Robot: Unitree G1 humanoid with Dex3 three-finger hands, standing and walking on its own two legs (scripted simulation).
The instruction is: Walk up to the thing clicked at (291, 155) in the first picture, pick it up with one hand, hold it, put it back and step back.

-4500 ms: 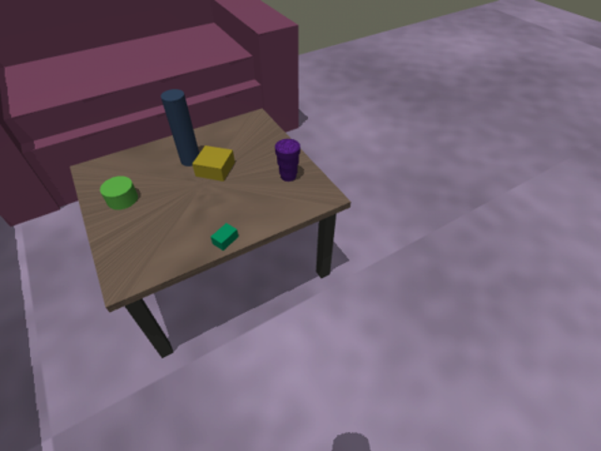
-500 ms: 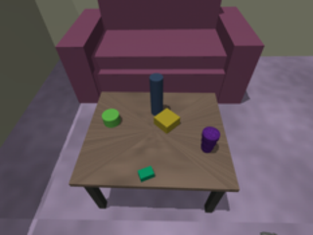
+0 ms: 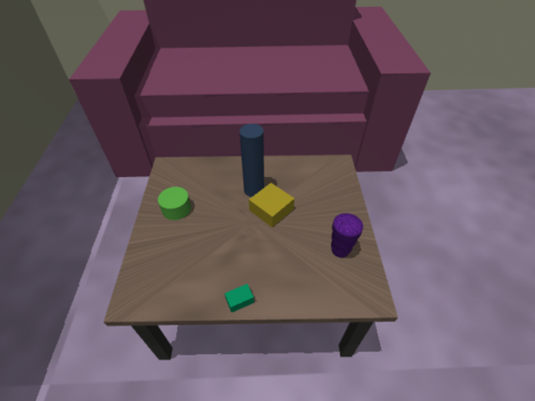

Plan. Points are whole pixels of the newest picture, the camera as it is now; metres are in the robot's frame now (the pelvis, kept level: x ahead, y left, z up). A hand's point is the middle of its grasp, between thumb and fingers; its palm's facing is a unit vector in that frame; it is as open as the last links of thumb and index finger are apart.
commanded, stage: walk up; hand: right
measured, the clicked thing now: (344, 237) +0.59 -0.21 -0.29
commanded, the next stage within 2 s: stand in 0.22 s
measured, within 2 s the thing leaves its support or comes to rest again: neither
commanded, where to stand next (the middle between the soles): +0.08 +0.00 m, yaw +1 degrees
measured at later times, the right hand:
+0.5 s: hand out of the picture +0.10 -0.25 -0.15, palm faces -0.01 +0.94 -0.33, open 7.4 cm
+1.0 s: hand out of the picture +0.07 -0.26 -0.16, palm faces -0.02 +0.95 -0.33, open 7.4 cm
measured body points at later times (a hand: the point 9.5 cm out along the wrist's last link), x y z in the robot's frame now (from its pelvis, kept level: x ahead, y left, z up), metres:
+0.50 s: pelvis +0.01 +0.00 +0.00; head +0.02 +0.00 +0.45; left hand +0.10 +0.30 -0.13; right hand +0.10 -0.30 -0.13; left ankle -0.01 +0.13 -0.75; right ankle +0.02 -0.13 -0.75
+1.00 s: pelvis +0.00 -0.01 +0.00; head +0.01 -0.01 +0.45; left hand +0.07 +0.29 -0.13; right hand +0.08 -0.31 -0.13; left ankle -0.01 +0.13 -0.75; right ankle +0.02 -0.13 -0.75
